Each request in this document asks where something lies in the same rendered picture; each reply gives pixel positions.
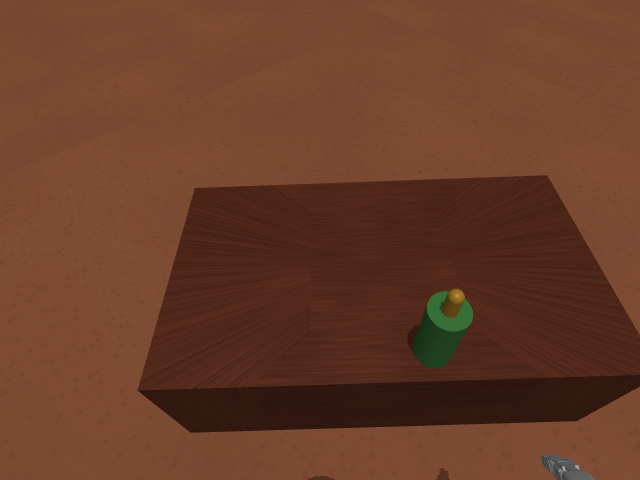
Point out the bottle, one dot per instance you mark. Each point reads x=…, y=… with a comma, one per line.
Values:
x=445, y=321

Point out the right robot hand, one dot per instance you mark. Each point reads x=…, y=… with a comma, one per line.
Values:
x=564, y=469

